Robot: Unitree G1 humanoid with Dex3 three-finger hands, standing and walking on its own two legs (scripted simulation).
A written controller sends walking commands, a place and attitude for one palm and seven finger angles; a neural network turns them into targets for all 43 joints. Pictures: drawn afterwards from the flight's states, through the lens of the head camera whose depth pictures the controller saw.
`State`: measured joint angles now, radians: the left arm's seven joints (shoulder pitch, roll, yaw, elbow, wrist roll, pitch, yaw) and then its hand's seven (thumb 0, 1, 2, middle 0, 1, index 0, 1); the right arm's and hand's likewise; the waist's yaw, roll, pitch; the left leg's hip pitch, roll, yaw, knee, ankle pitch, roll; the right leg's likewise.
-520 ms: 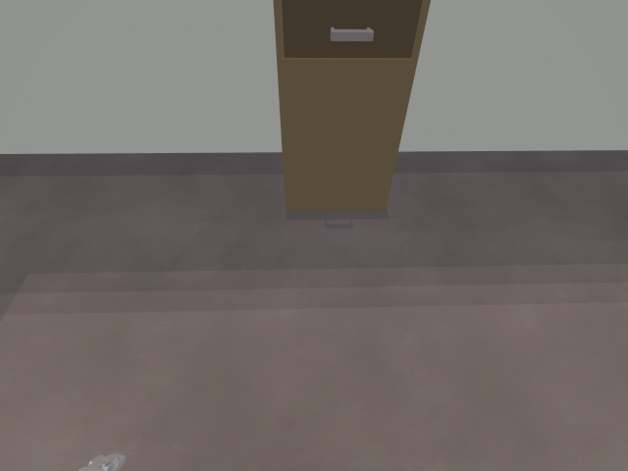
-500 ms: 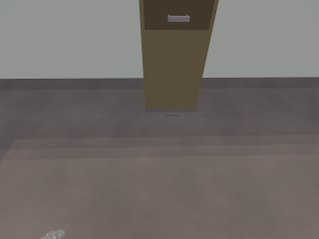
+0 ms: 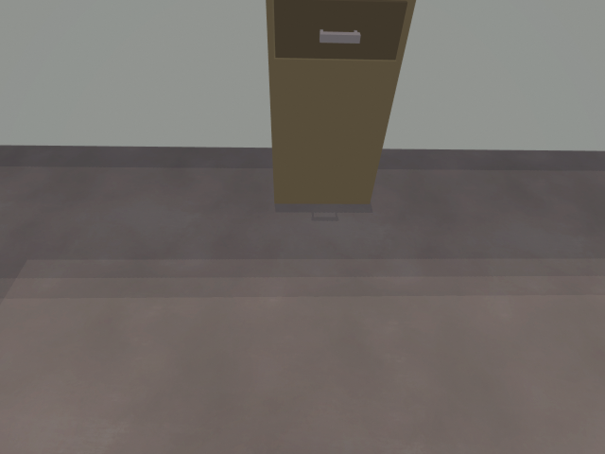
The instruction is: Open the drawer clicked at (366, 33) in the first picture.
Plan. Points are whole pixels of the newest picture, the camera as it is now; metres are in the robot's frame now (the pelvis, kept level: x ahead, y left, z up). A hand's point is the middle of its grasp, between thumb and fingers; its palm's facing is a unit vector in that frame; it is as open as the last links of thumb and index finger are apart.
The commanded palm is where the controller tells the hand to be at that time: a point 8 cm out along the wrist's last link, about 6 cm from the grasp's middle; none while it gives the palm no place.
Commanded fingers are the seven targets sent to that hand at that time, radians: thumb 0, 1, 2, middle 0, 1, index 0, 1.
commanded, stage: stand and wait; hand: left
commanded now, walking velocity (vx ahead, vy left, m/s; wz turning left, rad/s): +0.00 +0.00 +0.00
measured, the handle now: (339, 34) +1.31 -0.04 +0.02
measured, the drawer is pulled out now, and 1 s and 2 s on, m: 0.00 0.00 0.00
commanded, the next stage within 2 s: look at it before walking up in 0.30 s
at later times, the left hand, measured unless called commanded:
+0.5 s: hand out of the picture +0.07 +0.24 -0.15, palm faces -0.03 -0.94 -0.33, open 7.4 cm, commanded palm none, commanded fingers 0.00 0.90 0.90 -0.20 -0.30 -0.20 -0.30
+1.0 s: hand out of the picture +0.06 +0.24 -0.15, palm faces -0.03 -0.94 -0.33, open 7.4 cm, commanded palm none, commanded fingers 0.00 0.90 0.90 -0.20 -0.30 -0.20 -0.30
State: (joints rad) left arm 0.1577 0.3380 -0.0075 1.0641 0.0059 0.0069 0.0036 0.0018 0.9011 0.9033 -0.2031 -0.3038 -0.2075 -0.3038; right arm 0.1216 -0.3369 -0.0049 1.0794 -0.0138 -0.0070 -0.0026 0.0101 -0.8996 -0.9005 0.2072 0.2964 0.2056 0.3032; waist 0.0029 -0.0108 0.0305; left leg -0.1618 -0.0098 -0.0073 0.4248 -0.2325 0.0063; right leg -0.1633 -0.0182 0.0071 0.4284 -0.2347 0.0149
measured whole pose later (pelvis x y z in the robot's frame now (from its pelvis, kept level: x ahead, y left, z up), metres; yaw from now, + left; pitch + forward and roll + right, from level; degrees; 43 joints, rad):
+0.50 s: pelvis -0.01 +0.00 +0.00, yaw +0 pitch -2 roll +0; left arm 0.14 0.34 -0.01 1.08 0.01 0.00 0.00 0.00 0.90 0.90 -0.20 -0.30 -0.21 -0.30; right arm 0.12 -0.34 0.00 1.11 -0.01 -0.01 0.00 0.01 -0.90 -0.90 0.21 0.30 0.21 0.30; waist 0.00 0.00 0.02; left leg -0.15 0.00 -0.01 0.38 -0.20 0.00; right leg -0.16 -0.01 0.01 0.40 -0.21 0.01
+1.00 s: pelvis -0.01 -0.01 +0.00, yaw +0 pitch -2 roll +0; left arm 0.15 0.34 -0.01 1.09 0.01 0.00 0.00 0.00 0.90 0.90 -0.20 -0.30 -0.21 -0.30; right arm 0.12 -0.34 0.00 1.12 -0.01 -0.01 0.00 0.01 -0.90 -0.90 0.21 0.30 0.21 0.30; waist 0.00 0.00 0.03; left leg -0.14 0.01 -0.01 0.37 -0.20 -0.01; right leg -0.15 0.00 0.01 0.38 -0.20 0.00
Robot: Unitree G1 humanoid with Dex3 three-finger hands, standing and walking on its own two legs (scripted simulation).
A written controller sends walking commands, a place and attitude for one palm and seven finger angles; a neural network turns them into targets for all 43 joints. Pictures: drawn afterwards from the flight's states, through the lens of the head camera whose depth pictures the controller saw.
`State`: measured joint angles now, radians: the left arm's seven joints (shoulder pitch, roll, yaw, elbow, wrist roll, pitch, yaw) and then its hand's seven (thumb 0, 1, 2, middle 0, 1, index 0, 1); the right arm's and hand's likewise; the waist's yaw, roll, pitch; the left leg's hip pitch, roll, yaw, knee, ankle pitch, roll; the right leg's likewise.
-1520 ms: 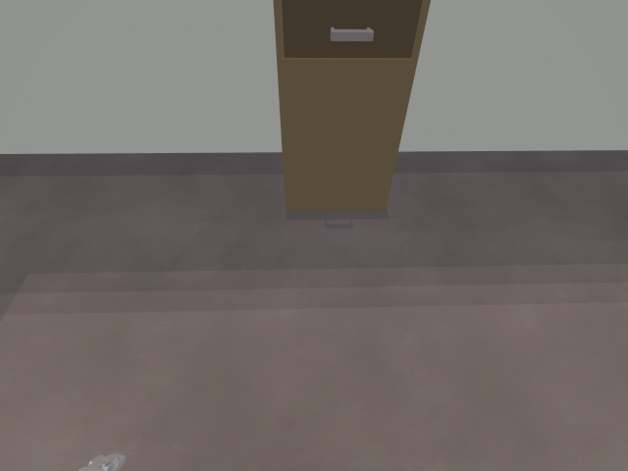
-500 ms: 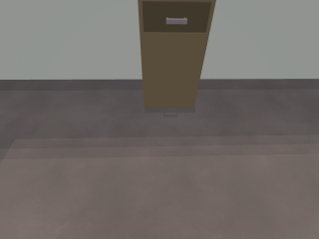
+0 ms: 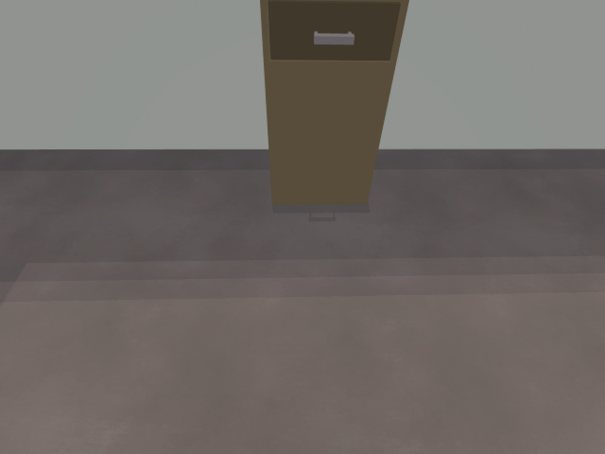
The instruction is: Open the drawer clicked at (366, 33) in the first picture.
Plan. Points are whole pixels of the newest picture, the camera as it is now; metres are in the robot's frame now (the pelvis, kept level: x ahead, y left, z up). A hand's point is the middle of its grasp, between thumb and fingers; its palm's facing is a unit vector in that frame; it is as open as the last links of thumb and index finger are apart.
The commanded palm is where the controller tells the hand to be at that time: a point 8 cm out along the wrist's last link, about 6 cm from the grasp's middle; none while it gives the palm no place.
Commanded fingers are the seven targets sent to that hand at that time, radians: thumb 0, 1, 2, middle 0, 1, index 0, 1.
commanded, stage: walk to a spot facing it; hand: left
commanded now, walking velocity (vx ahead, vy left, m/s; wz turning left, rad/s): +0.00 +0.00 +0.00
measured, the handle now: (333, 36) +1.32 -0.02 +0.02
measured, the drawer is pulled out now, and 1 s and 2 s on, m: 0.00 0.00 0.00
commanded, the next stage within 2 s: turn to face it in 2.00 s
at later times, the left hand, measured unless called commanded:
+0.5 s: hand out of the picture +0.05 +0.15 -0.17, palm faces -0.10 -0.98 -0.19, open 7.3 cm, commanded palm none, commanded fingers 0.00 0.90 0.90 -0.20 -0.30 -0.20 -0.30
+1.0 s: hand (237, 295) +0.44 +0.16 -0.17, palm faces -0.45 -0.87 -0.22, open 7.4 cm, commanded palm none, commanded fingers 0.00 0.90 0.90 -0.20 -0.30 -0.20 -0.30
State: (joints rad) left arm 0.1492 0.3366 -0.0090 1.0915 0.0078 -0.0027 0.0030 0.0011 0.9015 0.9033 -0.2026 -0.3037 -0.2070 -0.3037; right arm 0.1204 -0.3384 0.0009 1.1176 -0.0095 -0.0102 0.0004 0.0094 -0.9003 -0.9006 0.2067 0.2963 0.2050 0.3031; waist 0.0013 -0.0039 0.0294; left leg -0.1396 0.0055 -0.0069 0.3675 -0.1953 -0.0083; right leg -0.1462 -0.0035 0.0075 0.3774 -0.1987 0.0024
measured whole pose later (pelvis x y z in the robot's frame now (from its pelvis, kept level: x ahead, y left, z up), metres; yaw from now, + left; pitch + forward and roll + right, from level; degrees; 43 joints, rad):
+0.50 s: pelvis +0.07 -0.02 -0.01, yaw -11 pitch +0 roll +0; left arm 0.43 0.15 0.03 1.03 0.02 -0.03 0.00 0.00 0.90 0.90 -0.20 -0.30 -0.21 -0.30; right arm 0.23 -0.22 -0.05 1.04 -0.02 0.01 0.01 0.01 -0.90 -0.90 0.20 0.30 0.20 0.30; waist 0.04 0.02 0.03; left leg -0.50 0.08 0.06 1.08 -0.38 -0.04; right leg -0.17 0.05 0.02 0.49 -0.31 -0.06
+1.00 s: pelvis +0.25 +0.01 +0.00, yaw -32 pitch +0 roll -1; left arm 0.21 0.28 0.12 0.93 0.04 0.03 -0.04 0.00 0.91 0.90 -0.19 -0.30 -0.20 -0.30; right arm 0.29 -0.17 -0.05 0.99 -0.02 -0.08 -0.02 0.00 -0.92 -0.90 0.21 0.30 0.21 0.30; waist 0.01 -0.05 0.02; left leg -0.15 0.09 0.27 0.43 -0.27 0.02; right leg -0.63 -0.09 -0.05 1.16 -0.21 0.02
